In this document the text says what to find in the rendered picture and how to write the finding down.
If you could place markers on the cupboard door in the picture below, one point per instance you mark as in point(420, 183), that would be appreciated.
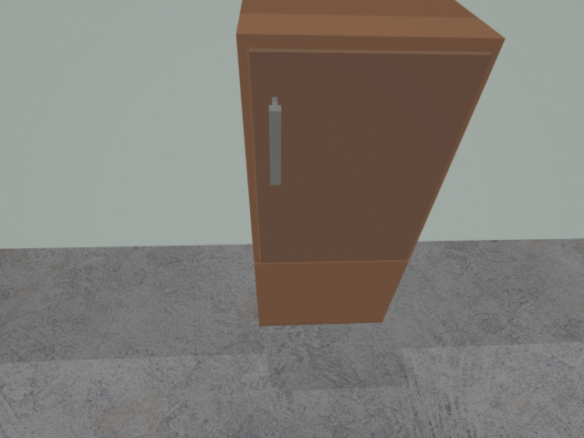
point(365, 137)

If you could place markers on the handle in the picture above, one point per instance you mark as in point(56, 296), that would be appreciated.
point(275, 142)

